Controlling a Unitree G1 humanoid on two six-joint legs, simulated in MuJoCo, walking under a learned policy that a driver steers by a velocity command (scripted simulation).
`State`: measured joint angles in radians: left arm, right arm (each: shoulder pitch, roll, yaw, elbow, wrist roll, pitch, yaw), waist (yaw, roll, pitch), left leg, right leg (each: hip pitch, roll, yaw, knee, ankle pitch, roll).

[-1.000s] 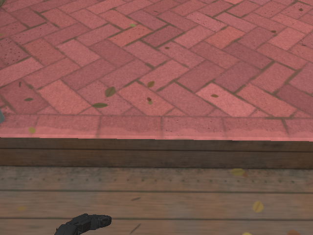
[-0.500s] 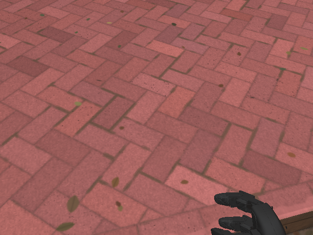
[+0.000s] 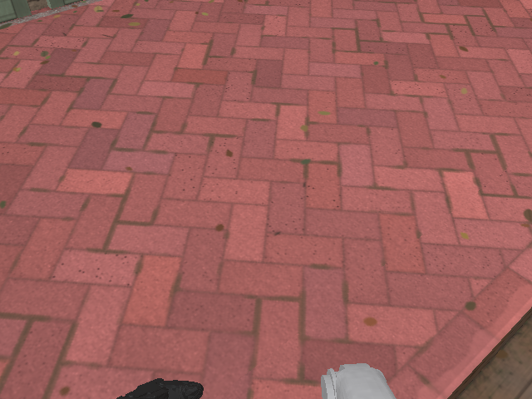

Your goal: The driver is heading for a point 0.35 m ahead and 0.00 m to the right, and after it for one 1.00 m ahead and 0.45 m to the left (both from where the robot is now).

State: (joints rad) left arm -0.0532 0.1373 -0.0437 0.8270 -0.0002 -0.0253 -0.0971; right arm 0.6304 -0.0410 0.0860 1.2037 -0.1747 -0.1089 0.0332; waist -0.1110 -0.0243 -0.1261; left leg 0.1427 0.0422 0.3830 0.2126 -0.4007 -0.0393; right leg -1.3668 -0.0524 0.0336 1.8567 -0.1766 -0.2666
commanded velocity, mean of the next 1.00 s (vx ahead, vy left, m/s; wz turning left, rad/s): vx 0.50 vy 0.00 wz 0.15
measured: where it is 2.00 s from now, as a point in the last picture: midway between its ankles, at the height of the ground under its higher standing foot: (168, 219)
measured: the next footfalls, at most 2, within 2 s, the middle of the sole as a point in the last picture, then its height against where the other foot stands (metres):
right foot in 0.10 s outside the picture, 0.17 m higher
left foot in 0.74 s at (209, 351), level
